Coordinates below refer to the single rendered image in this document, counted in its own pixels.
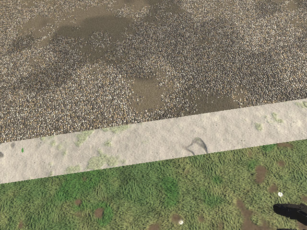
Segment robot right hand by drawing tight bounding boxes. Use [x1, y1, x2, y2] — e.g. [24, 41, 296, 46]
[272, 203, 307, 230]

